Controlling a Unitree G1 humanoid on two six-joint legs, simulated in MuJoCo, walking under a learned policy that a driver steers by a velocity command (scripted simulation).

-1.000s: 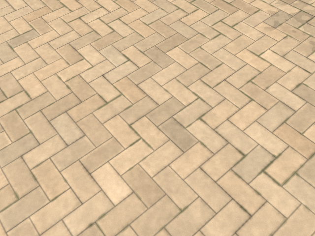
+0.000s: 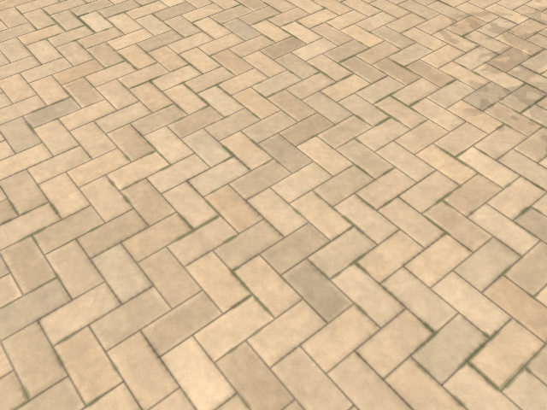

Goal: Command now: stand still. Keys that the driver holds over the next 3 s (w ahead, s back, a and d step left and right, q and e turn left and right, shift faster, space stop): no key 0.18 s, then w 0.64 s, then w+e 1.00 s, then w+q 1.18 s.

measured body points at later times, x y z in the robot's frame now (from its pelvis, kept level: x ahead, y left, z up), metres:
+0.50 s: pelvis +0.06 -0.02 -0.01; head +0.06 -0.03 +0.44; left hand +0.08 +0.21 -0.16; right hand -0.04 -0.24 -0.17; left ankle -0.03 +0.10 -0.74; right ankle +0.06 -0.10 -0.74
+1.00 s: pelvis +0.31 -0.03 -0.03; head +0.36 -0.03 +0.42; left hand +0.20 +0.19 -0.17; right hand +0.49 -0.25 -0.15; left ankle +0.43 +0.03 -0.75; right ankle +0.09 -0.11 -0.71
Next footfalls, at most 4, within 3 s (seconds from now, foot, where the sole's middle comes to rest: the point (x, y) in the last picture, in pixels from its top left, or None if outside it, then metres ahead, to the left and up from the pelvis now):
0.98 left None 0.47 0.04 -0.78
1.52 right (359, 340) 0.72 -0.19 -0.78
2.06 left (359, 234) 1.08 -0.22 -0.78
2.60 right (433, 188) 1.29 -0.49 -0.78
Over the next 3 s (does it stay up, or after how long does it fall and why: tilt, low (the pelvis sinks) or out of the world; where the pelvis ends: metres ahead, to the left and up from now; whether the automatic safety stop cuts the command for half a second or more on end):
stays up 1.34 -0.40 0.00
